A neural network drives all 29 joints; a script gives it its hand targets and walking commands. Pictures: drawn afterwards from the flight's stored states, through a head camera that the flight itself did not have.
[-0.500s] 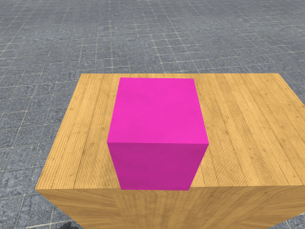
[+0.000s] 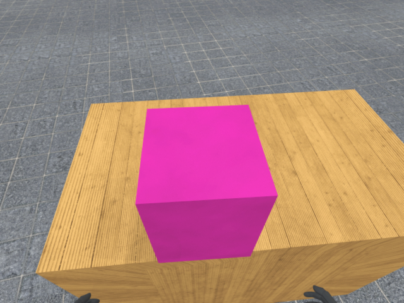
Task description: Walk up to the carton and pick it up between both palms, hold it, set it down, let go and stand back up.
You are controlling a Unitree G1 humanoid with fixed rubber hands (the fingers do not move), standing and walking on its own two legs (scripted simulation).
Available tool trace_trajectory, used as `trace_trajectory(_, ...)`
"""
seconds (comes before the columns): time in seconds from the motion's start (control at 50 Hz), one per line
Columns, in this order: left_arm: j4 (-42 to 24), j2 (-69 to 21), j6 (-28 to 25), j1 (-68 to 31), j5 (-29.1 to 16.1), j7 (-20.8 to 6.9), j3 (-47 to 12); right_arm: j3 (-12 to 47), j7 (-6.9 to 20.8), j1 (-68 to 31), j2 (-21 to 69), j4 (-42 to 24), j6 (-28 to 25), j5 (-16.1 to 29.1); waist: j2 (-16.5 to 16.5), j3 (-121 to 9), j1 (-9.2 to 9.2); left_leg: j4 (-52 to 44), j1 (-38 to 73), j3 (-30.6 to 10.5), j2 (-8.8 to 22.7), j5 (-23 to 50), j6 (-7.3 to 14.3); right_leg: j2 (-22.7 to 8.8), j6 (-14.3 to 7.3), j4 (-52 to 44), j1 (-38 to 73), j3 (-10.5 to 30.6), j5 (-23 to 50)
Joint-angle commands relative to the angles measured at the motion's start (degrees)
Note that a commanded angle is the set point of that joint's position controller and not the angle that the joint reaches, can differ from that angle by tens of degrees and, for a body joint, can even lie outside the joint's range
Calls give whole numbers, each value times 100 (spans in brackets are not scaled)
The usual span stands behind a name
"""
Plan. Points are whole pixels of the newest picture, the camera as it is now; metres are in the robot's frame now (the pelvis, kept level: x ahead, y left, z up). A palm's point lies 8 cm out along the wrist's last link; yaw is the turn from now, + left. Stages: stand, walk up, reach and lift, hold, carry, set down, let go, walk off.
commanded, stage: walk up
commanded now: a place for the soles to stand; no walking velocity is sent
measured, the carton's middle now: (201, 186) +0.34 +0.01 +0.05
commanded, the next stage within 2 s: reach and lift in 0.56 s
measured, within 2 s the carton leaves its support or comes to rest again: neither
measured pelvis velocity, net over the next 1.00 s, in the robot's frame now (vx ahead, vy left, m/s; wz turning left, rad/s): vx -0.01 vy -0.03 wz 0.05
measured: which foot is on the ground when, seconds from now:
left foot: down 0.00-1.00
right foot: down 0.00-1.00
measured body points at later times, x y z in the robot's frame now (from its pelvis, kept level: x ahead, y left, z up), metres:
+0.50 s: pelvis -0.01 +0.00 +0.00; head +0.01 -0.01 +0.44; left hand +0.13 +0.27 -0.10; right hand +0.08 -0.28 -0.12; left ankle -0.01 +0.10 -0.73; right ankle +0.02 -0.14 -0.73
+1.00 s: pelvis -0.01 -0.03 +0.01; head -0.02 -0.02 +0.46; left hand +0.15 +0.22 -0.07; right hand +0.15 -0.27 -0.07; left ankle -0.01 +0.10 -0.73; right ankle +0.02 -0.14 -0.73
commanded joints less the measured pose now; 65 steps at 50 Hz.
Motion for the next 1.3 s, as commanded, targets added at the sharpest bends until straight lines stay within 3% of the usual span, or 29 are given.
trace_trajectory(0.0, -548, 831, -114, 85, -1, 50, 286, -258, -26, -44, -873, -458, -69, -1, -16, -276, -27, -652, 168, -659, 740, 964, 266, -376, -338, -310, -63, 461, 1360)
trace_trajectory(0.38, -677, 940, -100, 59, 7, 74, 391, -294, -9, -40, -974, -482, 29, -27, -132, -215, -71, -503, 318, -507, 791, 496, 285, -298, -436, -305, -471, 891, 908)
trace_trajectory(0.54, -691, 939, -91, 89, 7, 75, 404, -310, -14, 28, -1026, -460, 29, -31, -91, -168, -62, -574, 258, -494, 862, 331, 334, -218, -425, -213, -495, 856, 793)
trace_trajectory(0.56, -82, 768, 850, -2394, -13, 191, 143, -888, 244, -2051, -612, 464, -1024, -457, 454, 273, 308, -555, -1353, -432, 375, -338, -288, 45, -680, 322, -609, -1032, -378)
trace_trajectory(0.58, -178, 463, 1124, -2053, 160, 335, 96, -1010, 443, -1391, -1087, 515, -1278, -442, 712, 382, 20, -976, -1526, -408, 517, -1013, -164, 162, -648, 631, -73, -990, -117)
trace_trajectory(0.6, -289, 479, 1252, -2002, 211, 308, 110, -1108, 464, -1241, -974, 750, -1441, -478, 244, 256, 24, -694, -1332, -303, 540, -493, -209, 50, -687, 539, -207, -1004, 85)
trace_trajectory(0.66, -1164, 517, 1469, -1940, 39, 135, 143, -1201, 237, -807, -870, 482, -1646, -343, -439, -666, -92, -82, 399, -257, 423, 532, -154, 42, -486, -126, -565, -859, 1083)
trace_trajectory(0.7, -1502, 557, 1481, -1757, 47, 71, 222, -1203, 156, -648, -800, 303, -1685, -227, -508, -1035, -96, 53, 754, -331, 346, 1106, -193, 87, -431, -168, -270, -936, 1428)
trace_trajectory(0.78, -1763, 499, 1400, -1444, 142, 142, 346, -929, 136, -331, -646, 21, -1562, -47, -237, -1147, -82, -439, 958, -299, 152, 1434, -243, 139, -379, -497, 476, -805, 1732)
trace_trajectory(0.86, -1995, 506, 1123, -1639, 57, 193, 312, -723, 82, -261, -288, -142, -1480, 20, 141, -639, -140, -849, 859, -212, -5, 1005, -239, -7, -347, -897, 621, -550, 1390)
trace_trajectory(0.92, -1821, 610, 1045, -1785, 37, 137, 262, -602, -37, -258, 73, -223, -1377, -42, 214, 31, -203, -1176, 574, -131, -33, 342, -172, -144, -341, -1223, 693, -383, 732)
trace_trajectory(0.96, -1778, 669, 1041, -1740, 20, 86, 283, -527, -109, -252, 248, -489, -1300, -42, 221, 278, -114, -1364, 487, -69, -46, 247, -127, -180, -328, -1407, 859, -340, 485)
trace_trajectory(1.18, -2020, 750, 347, -1200, -369, 11, 403, -432, -278, 33, 567, -1946, -1222, -54, -380, 70, 91, -1886, 595, 18, -86, 596, -3, -152, -187, -1869, 1410, -315, 389)
trace_trajectory(1.28, -2172, 746, 25, -1071, -526, -7, 329, -367, -300, 220, 655, -2228, -1246, 45, -307, 9, 128, -1987, 713, -9, -73, 618, -36, -167, -223, -1954, 1372, -314, 425)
